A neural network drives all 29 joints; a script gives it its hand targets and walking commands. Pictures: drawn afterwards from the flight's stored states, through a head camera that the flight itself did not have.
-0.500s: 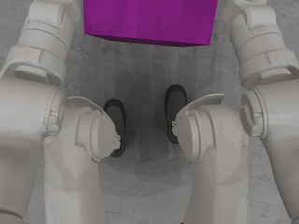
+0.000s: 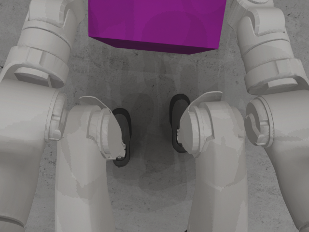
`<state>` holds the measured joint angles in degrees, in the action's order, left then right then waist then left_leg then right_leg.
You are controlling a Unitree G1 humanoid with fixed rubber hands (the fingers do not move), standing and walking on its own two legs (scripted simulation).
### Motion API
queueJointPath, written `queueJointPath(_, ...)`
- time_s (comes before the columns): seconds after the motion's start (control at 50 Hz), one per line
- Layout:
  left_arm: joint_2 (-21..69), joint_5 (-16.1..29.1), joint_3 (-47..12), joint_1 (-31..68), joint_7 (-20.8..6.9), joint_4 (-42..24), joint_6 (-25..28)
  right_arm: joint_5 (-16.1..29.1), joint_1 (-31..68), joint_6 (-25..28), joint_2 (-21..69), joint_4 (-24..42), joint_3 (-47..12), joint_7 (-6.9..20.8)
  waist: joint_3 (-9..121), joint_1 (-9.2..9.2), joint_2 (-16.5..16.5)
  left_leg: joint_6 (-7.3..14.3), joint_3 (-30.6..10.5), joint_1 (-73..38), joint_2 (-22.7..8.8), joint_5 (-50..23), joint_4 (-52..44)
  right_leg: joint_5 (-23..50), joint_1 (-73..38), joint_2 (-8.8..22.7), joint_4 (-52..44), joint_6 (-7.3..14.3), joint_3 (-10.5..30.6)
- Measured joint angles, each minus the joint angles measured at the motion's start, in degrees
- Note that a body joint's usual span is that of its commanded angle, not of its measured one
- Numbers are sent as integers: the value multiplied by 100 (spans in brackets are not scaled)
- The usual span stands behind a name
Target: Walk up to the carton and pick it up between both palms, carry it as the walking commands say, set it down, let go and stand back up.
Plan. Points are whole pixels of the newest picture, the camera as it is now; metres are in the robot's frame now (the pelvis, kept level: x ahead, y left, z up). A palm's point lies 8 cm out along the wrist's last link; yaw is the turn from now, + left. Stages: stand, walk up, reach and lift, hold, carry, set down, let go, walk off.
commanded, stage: reach and lift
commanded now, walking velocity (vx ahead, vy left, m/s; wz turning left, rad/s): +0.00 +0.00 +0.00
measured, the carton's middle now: (156, 2) +0.54 -0.05 -0.20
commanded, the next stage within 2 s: none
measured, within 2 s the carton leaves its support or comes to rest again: neither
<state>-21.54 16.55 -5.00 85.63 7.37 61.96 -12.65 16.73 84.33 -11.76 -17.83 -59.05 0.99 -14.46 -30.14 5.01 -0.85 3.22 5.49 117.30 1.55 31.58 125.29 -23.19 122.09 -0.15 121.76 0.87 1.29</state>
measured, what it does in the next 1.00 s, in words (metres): rises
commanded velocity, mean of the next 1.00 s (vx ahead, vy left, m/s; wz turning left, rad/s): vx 0.00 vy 0.00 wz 0.00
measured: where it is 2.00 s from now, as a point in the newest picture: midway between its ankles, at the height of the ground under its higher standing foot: (150, 140)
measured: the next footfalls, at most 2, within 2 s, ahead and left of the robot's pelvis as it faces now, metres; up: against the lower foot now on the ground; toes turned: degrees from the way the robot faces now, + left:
none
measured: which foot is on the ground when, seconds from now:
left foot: down 0.00-1.00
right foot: down 0.00-1.00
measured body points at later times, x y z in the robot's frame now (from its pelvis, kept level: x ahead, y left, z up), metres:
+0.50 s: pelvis -0.01 +0.00 +0.03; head +0.32 -0.02 +0.32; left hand +0.58 +0.11 -0.07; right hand +0.53 -0.20 -0.07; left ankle +0.14 +0.10 -0.34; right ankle +0.17 -0.12 -0.34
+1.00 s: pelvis -0.01 +0.00 +0.07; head +0.30 -0.02 +0.39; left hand +0.56 +0.10 +0.00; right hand +0.51 -0.21 -0.01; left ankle +0.14 +0.10 -0.34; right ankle +0.17 -0.12 -0.34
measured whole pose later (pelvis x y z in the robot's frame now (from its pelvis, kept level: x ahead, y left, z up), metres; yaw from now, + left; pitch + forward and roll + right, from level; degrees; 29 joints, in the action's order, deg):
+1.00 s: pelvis -0.01 +0.00 +0.07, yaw -1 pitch +17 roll +2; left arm -18.5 7.0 3.9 81.1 4.2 50.1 -26.1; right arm 4.0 72.4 -28.1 -11.2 -36.6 12.8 -14.1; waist -30.1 4.4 -0.8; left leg 2.8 4.1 99.3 3.2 31.1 113.6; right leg -23.6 103.4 -0.8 110.2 0.1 1.4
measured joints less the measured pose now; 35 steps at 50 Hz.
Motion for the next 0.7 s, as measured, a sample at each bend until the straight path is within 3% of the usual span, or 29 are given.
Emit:
queueJointPath(0.24,4,-204,183,0,-78,-191,-358,-453,-166,-431,158,433,448,22,0,-5,0,-2,-9,-181,22,4,-5,-16,-194,-3,-8,-16,0)
queueJointPath(0.36,10,-316,266,-2,-108,-523,-757,-558,-563,-815,204,1122,504,-35,-11,-22,0,-2,-27,-397,44,5,-119,-34,-436,-7,-131,-44,1)
queueJointPath(0.48,94,-635,604,-2,-218,-528,-806,-884,-567,-961,397,1273,921,8,10,-28,0,-2,-59,-690,90,4,-347,-37,-753,-27,-374,-64,1)
queueJointPath(0.7,201,-845,734,-209,-269,-926,-1099,-1114,-949,-1301,508,1869,1032,29,1,-50,0,-4,-97,-1083,132,-3,-651,-60,-1162,-33,-666,-79,2)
